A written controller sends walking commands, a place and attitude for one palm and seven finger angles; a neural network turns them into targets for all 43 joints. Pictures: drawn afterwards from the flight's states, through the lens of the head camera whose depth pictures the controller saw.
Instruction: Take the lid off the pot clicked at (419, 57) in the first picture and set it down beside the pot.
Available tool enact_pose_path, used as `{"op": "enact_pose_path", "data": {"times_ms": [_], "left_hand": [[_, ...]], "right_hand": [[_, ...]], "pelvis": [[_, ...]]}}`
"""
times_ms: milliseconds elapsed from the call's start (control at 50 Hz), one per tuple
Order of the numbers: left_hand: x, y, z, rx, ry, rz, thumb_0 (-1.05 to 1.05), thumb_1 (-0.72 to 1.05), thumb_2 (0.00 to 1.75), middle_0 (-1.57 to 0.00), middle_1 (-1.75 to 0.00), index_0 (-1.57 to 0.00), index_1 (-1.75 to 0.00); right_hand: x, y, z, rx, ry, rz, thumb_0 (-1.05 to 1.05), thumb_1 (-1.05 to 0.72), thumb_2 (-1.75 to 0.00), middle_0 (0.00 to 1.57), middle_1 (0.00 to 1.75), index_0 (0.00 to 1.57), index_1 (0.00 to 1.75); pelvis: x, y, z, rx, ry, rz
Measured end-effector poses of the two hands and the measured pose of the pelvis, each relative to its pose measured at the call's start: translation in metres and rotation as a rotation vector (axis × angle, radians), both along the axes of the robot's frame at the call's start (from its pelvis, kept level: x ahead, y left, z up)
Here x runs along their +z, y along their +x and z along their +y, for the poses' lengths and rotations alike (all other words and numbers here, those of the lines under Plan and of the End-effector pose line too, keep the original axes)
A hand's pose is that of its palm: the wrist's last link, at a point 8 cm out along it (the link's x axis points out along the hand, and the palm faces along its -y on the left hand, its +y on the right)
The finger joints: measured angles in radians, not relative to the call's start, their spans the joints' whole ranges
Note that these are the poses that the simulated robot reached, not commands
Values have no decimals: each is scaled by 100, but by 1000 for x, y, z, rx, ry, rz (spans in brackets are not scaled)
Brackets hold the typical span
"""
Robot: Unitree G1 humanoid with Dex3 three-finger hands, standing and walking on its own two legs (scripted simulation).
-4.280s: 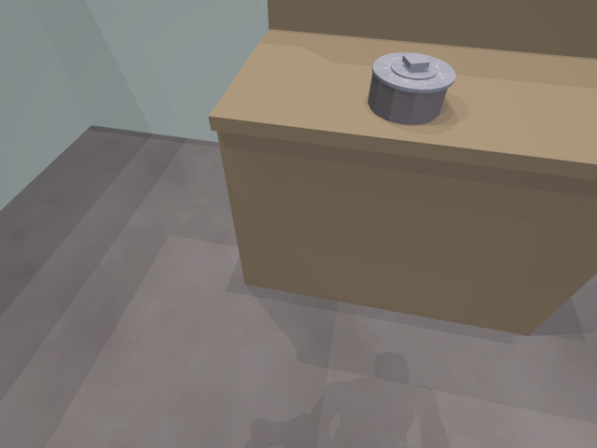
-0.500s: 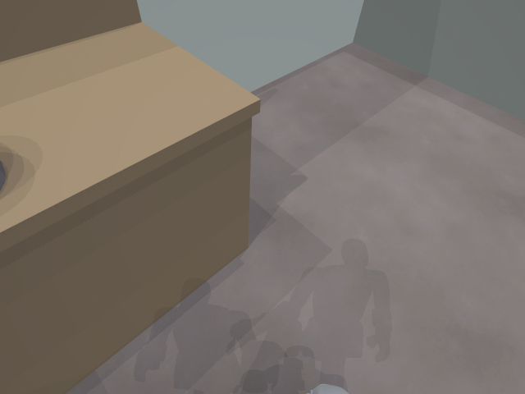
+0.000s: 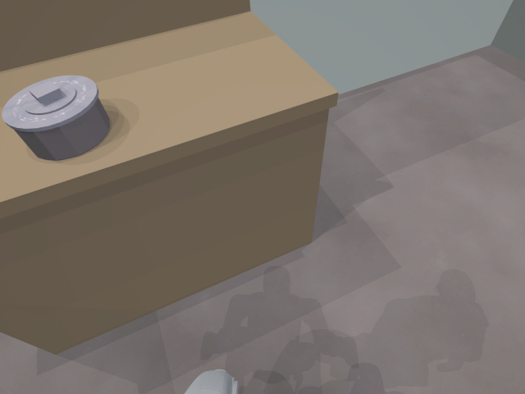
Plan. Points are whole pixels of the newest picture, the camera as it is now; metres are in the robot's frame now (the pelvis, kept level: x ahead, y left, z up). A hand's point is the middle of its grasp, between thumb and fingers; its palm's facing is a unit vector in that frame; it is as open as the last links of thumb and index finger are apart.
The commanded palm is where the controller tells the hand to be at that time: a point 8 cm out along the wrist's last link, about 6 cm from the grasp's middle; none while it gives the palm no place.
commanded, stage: turn to face it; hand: left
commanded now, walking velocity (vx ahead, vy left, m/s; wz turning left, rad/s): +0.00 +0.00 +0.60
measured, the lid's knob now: (45, 91) +0.64 +0.48 +0.12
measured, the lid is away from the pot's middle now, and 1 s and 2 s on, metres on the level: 0.00 0.00 0.00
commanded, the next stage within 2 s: take the last steps up to it in 0.78 s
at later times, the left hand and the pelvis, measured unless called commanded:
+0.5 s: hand out of the picture +0.02 +0.27 -0.16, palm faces +0.32 -0.91 -0.27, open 7.3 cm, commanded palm none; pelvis +0.00 +0.04 +0.00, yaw +17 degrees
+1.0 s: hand out of the picture -0.03 +0.17 -0.15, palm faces +0.50 -0.82 -0.27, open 7.3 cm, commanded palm none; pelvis +0.02 -0.02 +0.00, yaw +28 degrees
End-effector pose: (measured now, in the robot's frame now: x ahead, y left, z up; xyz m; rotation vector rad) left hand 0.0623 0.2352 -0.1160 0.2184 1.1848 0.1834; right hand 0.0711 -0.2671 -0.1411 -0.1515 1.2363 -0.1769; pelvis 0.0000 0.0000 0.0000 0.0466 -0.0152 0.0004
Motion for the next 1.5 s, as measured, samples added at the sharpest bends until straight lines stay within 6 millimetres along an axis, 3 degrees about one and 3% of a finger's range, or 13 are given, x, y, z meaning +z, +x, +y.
{"op": "enact_pose_path", "data": {"times_ms": [120, 220, 260, 460, 580, 700, 820, 960, 1100, 1200, 1280, 1360, 1500], "left_hand": [[-13, -52, 21, 117, -11, 86, 1, 90, 90, -20, -30, -21, -30], [-36, -90, 53, 219, -24, 136, 1, 90, 90, -20, -30, -21, -30], [-41, -99, 65, 247, -21, 155, 1, 91, 90, -20, -30, -21, -30], [-17, -74, 82, 304, -4, 16, 1, 91, 90, -20, -30, -20, -30], [-7, -55, 70, 312, 24, -28, 1, 91, 90, -20, -30, -20, -30], [0, -46, 40, 328, 69, -77, 1, 91, 90, -20, -30, -20, -30], [12, -71, 5, 401, 57, -43, 0, 91, 90, -20, -30, -21, -30], [7, -111, -26, 495, 9, 19, 1, 90, 90, -20, -30, -21, -30], [-3, -173, -48, 618, -59, 118, 0, 91, 90, -20, -30, -21, -30], [-11, -219, -55, 688, -124, 235, 1, 91, 90, -20, -30, -21, -30], [-26, -242, -46, 716, -185, 317, 1, 91, 90, -20, -30, -21, -30], [-32, -228, -16, 682, -203, 337, 1, 91, 90, -20, -30, -20, -30], [-29, -131, 63, 613, -140, 151, 1, 91, 90, -20, -30, -20, -30]], "right_hand": [[5, 44, 25, 134, -11, -26, 1, -91, -90, 20, 30, 19, 30], [7, 82, 60, 253, -44, -105, 1, -90, -90, 20, 30, 19, 30], [11, 88, 72, 283, -51, -126, 1, -90, -90, 20, 30, 20, 30], [22, 74, 87, 343, -51, -62, 1, -90, -90, 20, 30, 20, 30], [8, 64, 76, 346, -19, -16, 1, -90, -90, 20, 30, 20, 30], [-21, 64, 50, 348, 22, 40, 1, -90, -90, 20, 30, 20, 30], [-20, 76, 38, 398, 34, 80, 1, -90, -90, 20, 30, 20, 30], [-12, 92, 38, 470, 21, 100, 1, -90, -90, 20, 30, 20, 30], [0, 123, 72, 576, 10, 60, 1, -91, -90, 20, 30, 19, 30], [13, 152, 123, 643, 22, -30, 1, -91, -90, 20, 30, 19, 30], [14, 167, 166, 674, 27, -120, 1, -90, -90, 20, 30, 19, 30], [14, 154, 185, 642, 26, -116, 0, -90, -90, 20, 30, 20, 30], [12, 121, 167, 544, -44, 50, -1, -94, -90, 20, 30, 20, 30]], "pelvis": [[-3, -4, 10, 78, -14, 12], [-19, -4, 30, 150, -43, 24], [-20, -6, 34, 173, -34, 15], [-2, -6, 39, 274, -55, -1], [-3, -1, 26, 323, -40, 6], [-14, 8, 0, 364, -24, 10], [-3, 12, -15, 430, -3, 0], [3, 15, -22, 482, 1, 3], [5, 16, -9, 526, -23, 6], [5, 18, 15, 536, -37, 13], [-6, 22, 44, 536, -66, 9], [-5, 31, 67, 530, -50, 3], [2, 63, 98, 526, -35, 9]]}}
